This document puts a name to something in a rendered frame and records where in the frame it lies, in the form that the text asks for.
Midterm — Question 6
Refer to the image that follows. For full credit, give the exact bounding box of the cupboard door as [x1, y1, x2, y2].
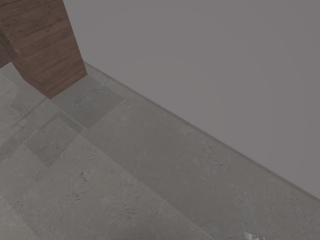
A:
[0, 27, 19, 68]

